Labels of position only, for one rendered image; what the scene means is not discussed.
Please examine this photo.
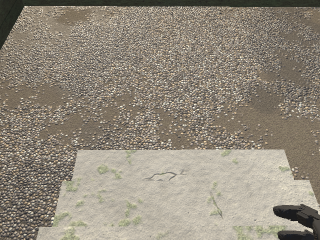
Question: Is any right robot hand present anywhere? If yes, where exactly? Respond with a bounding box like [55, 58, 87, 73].
[273, 204, 320, 240]

